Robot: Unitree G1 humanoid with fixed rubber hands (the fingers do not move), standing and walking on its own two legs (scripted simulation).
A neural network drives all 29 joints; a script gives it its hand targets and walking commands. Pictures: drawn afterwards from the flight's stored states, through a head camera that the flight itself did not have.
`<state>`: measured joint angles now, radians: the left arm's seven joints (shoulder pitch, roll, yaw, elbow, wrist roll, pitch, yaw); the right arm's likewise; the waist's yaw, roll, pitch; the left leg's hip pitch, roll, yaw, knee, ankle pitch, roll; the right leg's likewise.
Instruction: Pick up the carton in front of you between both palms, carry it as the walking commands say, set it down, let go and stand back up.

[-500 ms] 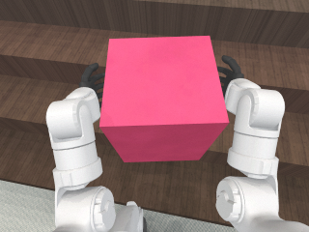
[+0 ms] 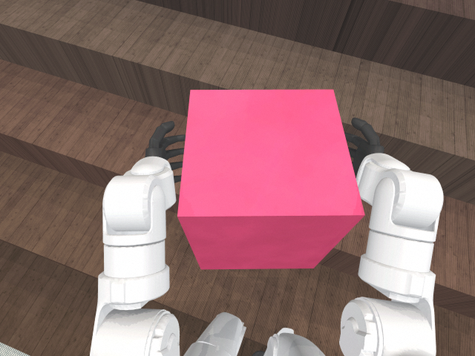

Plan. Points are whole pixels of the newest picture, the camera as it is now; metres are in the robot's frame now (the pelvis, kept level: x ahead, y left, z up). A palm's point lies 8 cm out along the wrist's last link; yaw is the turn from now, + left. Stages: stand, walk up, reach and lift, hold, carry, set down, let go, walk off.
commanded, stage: carry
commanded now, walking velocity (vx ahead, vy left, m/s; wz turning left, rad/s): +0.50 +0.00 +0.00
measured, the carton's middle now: (259, 190) +0.38 +0.06 +0.02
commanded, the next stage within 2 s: none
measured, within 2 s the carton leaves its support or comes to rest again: neither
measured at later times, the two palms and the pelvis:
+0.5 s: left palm out of the picture +0.73 +0.16 +0.47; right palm out of the picture +0.67 -0.13 +0.46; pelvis +0.31 +0.10 +0.25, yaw -1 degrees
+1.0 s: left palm out of the picture +0.96 +0.26 +0.59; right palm out of the picture +1.02 -0.03 +0.60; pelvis +0.60 +0.05 +0.42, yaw +2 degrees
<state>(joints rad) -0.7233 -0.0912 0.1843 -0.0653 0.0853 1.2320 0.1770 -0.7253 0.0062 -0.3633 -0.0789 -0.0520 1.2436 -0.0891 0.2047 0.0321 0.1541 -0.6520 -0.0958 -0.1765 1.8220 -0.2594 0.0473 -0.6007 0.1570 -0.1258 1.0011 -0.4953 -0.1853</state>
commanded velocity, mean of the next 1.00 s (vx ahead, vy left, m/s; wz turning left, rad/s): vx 0.50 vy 0.00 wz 0.00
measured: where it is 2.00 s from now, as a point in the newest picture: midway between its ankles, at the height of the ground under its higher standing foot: outside the picture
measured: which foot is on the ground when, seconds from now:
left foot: up 0.00-0.20, down 0.22-0.76, up 0.78-1.00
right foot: down 0.00-0.24, up 0.26-0.70, down 0.72-1.00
